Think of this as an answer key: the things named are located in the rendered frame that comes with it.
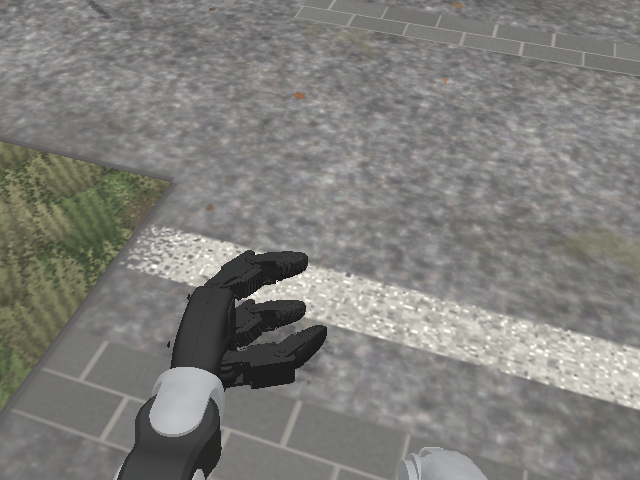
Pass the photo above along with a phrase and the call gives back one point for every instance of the left robot hand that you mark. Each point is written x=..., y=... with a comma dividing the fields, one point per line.
x=212, y=328

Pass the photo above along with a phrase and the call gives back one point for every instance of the right robot thigh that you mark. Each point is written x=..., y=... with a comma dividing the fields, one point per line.
x=439, y=465

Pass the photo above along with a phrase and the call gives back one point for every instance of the right robot shin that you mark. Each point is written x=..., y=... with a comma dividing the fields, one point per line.
x=429, y=448

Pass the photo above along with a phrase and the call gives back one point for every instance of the robot left forearm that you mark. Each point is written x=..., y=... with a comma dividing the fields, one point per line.
x=177, y=431

